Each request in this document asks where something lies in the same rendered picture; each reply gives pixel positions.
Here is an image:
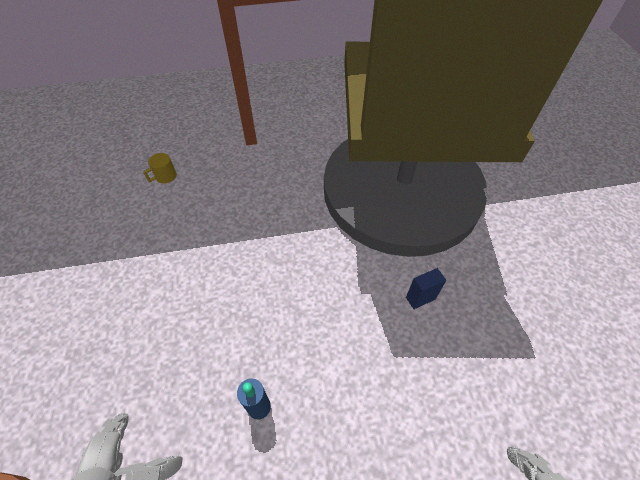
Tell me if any desk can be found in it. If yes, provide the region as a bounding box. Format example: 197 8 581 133
217 0 298 146

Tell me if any right robot hand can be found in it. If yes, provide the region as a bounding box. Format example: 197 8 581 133
507 447 565 480

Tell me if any left robot hand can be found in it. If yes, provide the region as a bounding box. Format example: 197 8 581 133
76 413 182 480

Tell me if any office chair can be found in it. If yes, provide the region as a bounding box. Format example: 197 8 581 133
324 0 603 257

